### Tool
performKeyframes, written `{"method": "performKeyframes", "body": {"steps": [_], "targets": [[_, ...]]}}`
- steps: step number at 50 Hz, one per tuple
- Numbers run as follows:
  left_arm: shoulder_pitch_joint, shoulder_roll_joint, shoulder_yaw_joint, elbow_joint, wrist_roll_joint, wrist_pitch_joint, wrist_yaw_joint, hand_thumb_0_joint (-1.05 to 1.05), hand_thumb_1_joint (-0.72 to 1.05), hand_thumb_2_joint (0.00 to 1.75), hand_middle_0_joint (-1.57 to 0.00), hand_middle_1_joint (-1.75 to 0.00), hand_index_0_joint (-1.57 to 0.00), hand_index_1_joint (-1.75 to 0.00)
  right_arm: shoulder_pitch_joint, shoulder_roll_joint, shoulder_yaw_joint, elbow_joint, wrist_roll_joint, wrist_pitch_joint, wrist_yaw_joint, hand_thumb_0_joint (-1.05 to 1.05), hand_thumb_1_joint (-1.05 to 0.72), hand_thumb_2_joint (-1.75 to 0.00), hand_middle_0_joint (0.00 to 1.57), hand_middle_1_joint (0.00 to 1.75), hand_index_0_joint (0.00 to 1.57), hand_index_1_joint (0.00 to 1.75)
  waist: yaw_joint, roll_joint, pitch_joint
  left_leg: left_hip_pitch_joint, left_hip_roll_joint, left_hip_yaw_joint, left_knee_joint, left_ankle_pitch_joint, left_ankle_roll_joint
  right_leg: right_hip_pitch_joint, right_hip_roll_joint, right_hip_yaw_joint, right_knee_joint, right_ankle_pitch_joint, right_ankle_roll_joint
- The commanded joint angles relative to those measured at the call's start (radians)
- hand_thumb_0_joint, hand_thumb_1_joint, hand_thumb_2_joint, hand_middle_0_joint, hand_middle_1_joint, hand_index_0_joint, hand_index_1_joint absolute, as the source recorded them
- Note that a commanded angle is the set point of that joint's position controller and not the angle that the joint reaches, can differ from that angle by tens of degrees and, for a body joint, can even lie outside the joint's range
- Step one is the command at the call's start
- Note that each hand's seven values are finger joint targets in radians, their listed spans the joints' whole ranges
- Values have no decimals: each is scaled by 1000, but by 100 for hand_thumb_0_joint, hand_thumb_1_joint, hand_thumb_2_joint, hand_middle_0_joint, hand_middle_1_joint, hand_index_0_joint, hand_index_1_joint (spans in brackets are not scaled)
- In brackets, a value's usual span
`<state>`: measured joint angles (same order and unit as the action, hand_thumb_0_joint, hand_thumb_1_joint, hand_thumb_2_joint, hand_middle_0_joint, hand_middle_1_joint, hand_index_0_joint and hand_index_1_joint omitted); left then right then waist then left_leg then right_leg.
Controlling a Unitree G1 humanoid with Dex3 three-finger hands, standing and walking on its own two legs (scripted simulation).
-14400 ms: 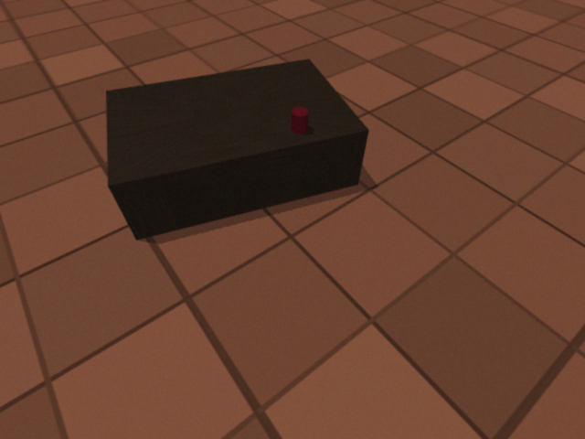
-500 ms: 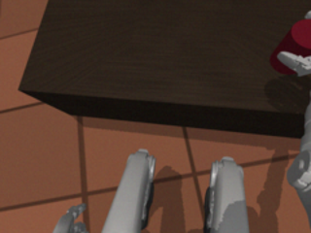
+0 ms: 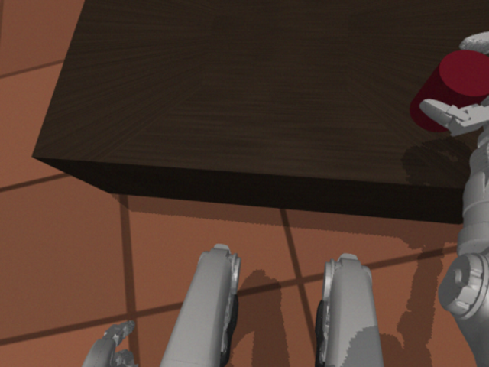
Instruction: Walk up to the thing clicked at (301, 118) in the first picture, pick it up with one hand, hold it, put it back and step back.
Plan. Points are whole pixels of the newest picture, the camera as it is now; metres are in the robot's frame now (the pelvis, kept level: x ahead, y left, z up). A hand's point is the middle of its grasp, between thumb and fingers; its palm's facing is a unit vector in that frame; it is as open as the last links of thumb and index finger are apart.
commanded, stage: lift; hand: right
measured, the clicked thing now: (449, 94) +0.51 -0.24 +0.01
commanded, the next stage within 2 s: hold in 1.52 s
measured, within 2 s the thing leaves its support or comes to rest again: neither
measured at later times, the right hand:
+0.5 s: hand out of the picture +0.45 -0.23 +0.14, palm faces +0.26 +0.96 -0.01, open 10.7 cm
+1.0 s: hand out of the picture +0.40 -0.21 +0.23, palm faces +0.25 +0.97 -0.01, open 10.7 cm
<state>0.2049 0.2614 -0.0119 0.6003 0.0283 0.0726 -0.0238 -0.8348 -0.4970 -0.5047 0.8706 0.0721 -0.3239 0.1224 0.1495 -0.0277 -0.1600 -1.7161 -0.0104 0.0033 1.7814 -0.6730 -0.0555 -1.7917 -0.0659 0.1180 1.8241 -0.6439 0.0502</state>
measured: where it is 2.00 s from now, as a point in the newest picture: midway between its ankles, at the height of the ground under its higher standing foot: (272, 346)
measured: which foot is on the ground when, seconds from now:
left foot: down 0.00-1.00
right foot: down 0.00-1.00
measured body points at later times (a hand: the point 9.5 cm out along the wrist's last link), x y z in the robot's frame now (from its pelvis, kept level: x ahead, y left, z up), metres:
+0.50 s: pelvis +0.02 +0.00 +0.10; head +0.15 -0.03 +0.53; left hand +0.14 +0.26 -0.01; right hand +0.43 -0.28 +0.15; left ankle +0.06 +0.15 -0.48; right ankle +0.06 -0.14 -0.48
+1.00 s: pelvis +0.03 +0.00 +0.18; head +0.12 -0.02 +0.62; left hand +0.17 +0.24 +0.07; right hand +0.38 -0.26 +0.23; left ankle +0.06 +0.15 -0.48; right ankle +0.06 -0.14 -0.48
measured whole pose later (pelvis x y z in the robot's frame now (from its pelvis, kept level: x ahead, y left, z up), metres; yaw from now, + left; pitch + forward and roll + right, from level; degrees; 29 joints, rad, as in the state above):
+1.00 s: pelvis +0.03 +0.00 +0.18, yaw -4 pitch +15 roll +2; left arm 0.24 0.22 0.01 0.64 0.00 -0.01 0.02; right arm -0.27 -0.21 -0.23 0.48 0.14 -0.33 -0.01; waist 0.05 -0.02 -0.09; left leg -0.84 0.02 0.00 1.06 -0.48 -0.04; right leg -0.90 -0.07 0.05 1.10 -0.47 0.04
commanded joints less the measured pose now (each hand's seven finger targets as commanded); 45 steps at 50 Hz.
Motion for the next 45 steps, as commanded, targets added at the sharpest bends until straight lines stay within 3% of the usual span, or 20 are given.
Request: {"method": "performKeyframes", "body": {"steps": [1, 3, 4, 8, 9, 12, 14, 18, 20, 23, 28, 30, 31, 32, 33, 34, 36, 38, 39, 45], "targets": [[168, 204, 82, -51, -4, -23, 22, 0, 92, 88, -20, -31, -22, -30, -328, -226, 0, -236, 17, -61, -9, 0, -16, -128, 131, 142, 134, 142, -2, -162, -679, 344, -20, 71, -254, 311, 82, 596, 13, -44, -258, 303, -64], [161, 205, 88, -64, -8, -22, 22, 0, 93, 88, -20, -31, -22, -30, -325, -245, -6, -327, 19, -65, -14, 0, -18, -128, 132, 143, 135, 143, -20, -173, -695, 380, -18, 64, -279, 309, 83, 621, 14, -48, -285, 295, -64], [155, 196, 82, -61, -9, -23, 23, 0, 92, 88, -20, -31, -21, -30, -268, -195, 17, -271, 21, -57, -17, 0, -16, -128, 132, 143, 135, 143, -14, -156, -648, 378, -16, 67, -283, 301, 83, 619, 13, -45, -294, 287, -63], [140, 175, 79, -67, -16, -29, 24, 0, 92, 88, -20, -31, -21, -30, -201, -149, 38, -328, 39, -49, -25, 0, -14, -127, 131, 142, 134, 142, -29, -127, -629, 456, -18, 59, -343, 289, 82, 624, 16, -57, -341, 251, -69], [137, 187, 91, -86, -19, -33, 27, 0, 92, 88, -20, -31, -21, -30, -232, -169, 30, -410, 45, -52, -30, 0, -13, -127, 130, 142, 133, 142, -35, -128, -675, 499, -18, 54, -364, 300, 80, 645, 17, -61, -353, 255, -70], [122, 178, 91, -83, -23, -41, 33, 0, 91, 89, -20, -31, -21, -30, -123, -88, 72, -362, 50, -35, -43, 0, -14, -126, 130, 142, 133, 142, -27, -92, -586, 520, -19, 56, -410, 280, 78, 656, 18, -63, -399, 224, -70], [117, 180, 96, -87, -24, -47, 37, 0, 92, 88, -20, -31, -21, -30, -127, -99, 75, -450, 53, -42, -53, 0, -14, -126, 130, 141, 133, 141, -44, -135, -595, 545, -17, 53, -436, 278, 82, 713, 18, -60, -440, 227, -63], [117, 165, 96, -91, -27, -56, 48, 0, 90, 90, -20, -30, -20, -30, -55, -86, 80, -531, 64, -39, -82, 0, -12, -127, 130, 142, 133, 142, -62, -101, -592, 666, -19, 42, -511, 350, 75, 784, 19, -79, -482, 295, -69], [103, 155, 93, -88, -31, -64, 51, 0, 90, 90, -20, -30, -20, -30, 23, -9, 126, -508, 70, -31, -90, 0, -11, -126, 129, 141, 132, 141, -52, -76, -530, 687, -19, 45, -551, 347, 73, 806, 22, -80, -522, 289, -68], [101, 149, 95, -81, -31, -70, 58, 0, 89, 90, -20, -30, -20, -30, 44, 4, 148, -564, 66, -36, -104, 0, -11, -127, 130, 142, 133, 142, -54, -86, -487, 719, -19, 45, -594, 334, 77, 861, 22, -77, -588, 280, -62], [96, 137, 94, -73, -32, -84, 63, 0, 88, 91, -20, -30, -19, -30, 162, 45, 169, -557, 70, -28, -120, 0, -6, -128, 129, 144, 133, 144, -62, -46, -415, 829, -15, 38, -670, 424, 67, 922, 23, -89, -646, 359, -65], [94, 135, 95, -70, -32, -89, 64, 0, 88, 90, -20, -30, -20, -30, 176, 61, 177, -561, 68, -30, -120, 0, -5, -127, 128, 143, 132, 143, -62, -60, -388, 831, -15, 44, -686, 419, 71, 963, 23, -84, -686, 368, -60], [87, 133, 94, -70, -29, -91, 61, 0, 88, 91, -20, -30, -19, -30, 188, 90, 208, -553, 65, -33, -117, 0, -5, -127, 128, 143, 132, 143, -55, -66, -371, 834, -15, 47, -699, 408, 72, 975, 23, -82, -707, 360, -58], [88, 135, 97, -70, -29, -93, 62, 0, 88, 91, -20, -30, -20, -30, 173, 65, 184, -581, 68, -39, -121, 0, -3, -128, 128, 143, 132, 143, -65, -64, -365, 850, -16, 44, -719, 396, 72, 988, 21, -83, -725, 346, -58], [88, 129, 95, -73, -30, -95, 60, 0, 88, 91, -20, -30, -19, -30, 212, 94, 212, -558, 62, -38, -120, 0, -6, -128, 129, 144, 133, 144, -62, -50, -344, 865, -15, 49, -731, 389, 72, 998, 23, -81, -745, 340, -57], [78, 128, 94, -72, -29, -97, 60, 0, 88, 91, -20, -30, -19, -30, 199, 75, 194, -596, 67, -46, -122, 0, -4, -128, 128, 143, 132, 143, -79, -61, -352, 881, -12, 44, -742, 393, 71, 1016, 22, -84, -754, 343, -56], [68, 121, 89, -77, -28, -106, 56, 0, 88, 91, -19, -30, -19, -30, 243, 129, 227, -570, 72, -51, -117, 0, -5, -128, 128, 143, 132, 143, -68, -50, -332, 889, -14, 51, -759, 387, 71, 1041, 22, -77, -784, 340, -54], [63, 130, 95, -77, -25, -110, 57, 0, 88, 91, -20, -30, -19, -30, 179, 74, 198, -667, 71, -71, -124, 0, -5, -129, 129, 144, 133, 144, -90, -92, -356, 912, -12, 48, -777, 372, 73, 1094, 23, -78, -817, 327, -47], [56, 117, 82, -84, -26, -112, 56, 0, 88, 91, -19, -30, -19, -30, 235, 88, 205, -596, 67, -70, -125, 0, -6, -129, 130, 145, 134, 145, -86, -74, -344, 936, -13, 51, -791, 383, 71, 1101, 26, -83, -826, 338, -48], [60, 115, 85, -70, -25, -123, 62, 0, 89, 90, -19, -30, -19, -30, 250, 140, 247, -628, 75, -86, -134, 0, -5, -128, 128, 143, 132, 143, -79, -45, -289, 979, -15, 48, -858, 364, 68, 1145, 24, -89, -886, 309, -50]]}}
